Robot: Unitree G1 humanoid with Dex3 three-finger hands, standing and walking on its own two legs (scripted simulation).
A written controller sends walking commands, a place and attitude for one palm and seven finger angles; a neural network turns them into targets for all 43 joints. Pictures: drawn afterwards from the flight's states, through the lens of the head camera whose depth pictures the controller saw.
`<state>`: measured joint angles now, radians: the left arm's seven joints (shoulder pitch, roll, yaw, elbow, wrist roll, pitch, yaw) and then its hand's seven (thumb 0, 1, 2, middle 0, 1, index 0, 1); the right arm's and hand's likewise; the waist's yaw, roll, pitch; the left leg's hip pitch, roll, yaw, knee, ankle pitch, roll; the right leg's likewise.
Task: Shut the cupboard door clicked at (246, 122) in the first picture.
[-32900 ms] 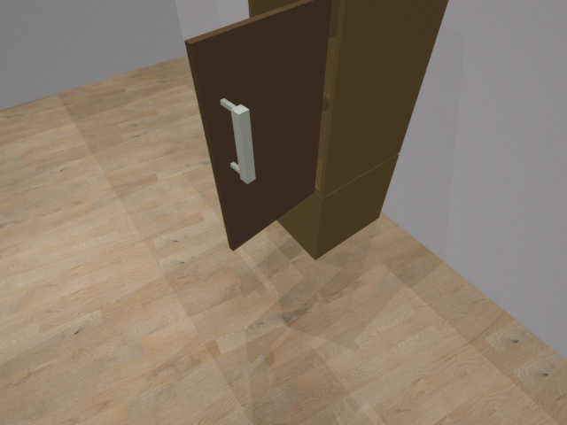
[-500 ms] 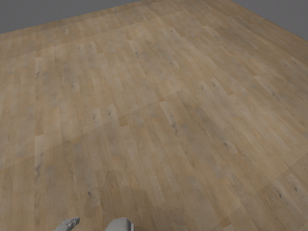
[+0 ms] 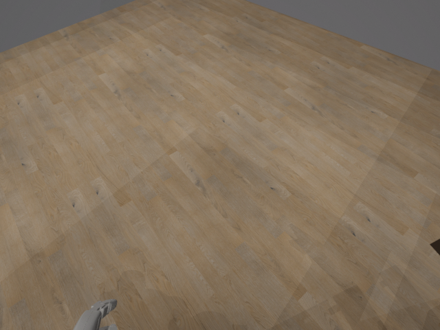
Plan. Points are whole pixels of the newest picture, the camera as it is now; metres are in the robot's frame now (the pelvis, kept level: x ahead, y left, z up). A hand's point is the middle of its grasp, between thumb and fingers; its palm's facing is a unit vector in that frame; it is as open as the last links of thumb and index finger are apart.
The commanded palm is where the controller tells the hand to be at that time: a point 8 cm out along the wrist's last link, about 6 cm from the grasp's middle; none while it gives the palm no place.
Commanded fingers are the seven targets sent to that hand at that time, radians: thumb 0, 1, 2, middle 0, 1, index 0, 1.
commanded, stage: turn to face it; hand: left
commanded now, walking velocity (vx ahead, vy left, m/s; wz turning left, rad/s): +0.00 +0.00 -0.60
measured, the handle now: out of the picture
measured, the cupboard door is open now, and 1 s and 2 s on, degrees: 63 63 63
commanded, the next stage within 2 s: take the last steps up to it in 1.86 s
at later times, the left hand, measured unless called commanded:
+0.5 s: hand (121, 318) +0.16 +0.21 -0.16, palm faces -0.24 -0.95 -0.19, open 7.4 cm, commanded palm none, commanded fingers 0.00 0.90 0.90 -0.20 -0.30 -0.20 -0.30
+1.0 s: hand (160, 293) +0.21 +0.14 -0.17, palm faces -0.53 -0.83 -0.19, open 7.4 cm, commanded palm none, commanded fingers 0.00 0.90 0.90 -0.20 -0.30 -0.20 -0.30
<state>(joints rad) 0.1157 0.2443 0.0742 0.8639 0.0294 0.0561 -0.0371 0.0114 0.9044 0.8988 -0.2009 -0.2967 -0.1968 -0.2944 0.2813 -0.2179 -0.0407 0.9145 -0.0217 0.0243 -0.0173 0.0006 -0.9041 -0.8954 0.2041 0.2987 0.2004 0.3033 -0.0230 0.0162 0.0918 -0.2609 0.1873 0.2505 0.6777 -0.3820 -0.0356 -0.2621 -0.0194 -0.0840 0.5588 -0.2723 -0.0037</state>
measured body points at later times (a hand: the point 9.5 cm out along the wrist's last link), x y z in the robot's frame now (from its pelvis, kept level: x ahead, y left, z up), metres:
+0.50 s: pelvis +0.02 +0.03 +0.02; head +0.07 +0.05 +0.46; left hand +0.17 +0.26 -0.14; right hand +0.02 -0.23 -0.11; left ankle +0.05 +0.14 -0.72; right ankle -0.04 -0.09 -0.65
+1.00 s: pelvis +0.04 +0.02 +0.00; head +0.09 +0.01 +0.45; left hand +0.24 +0.19 -0.15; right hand -0.04 -0.25 -0.12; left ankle +0.11 +0.11 -0.72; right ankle -0.03 -0.11 -0.72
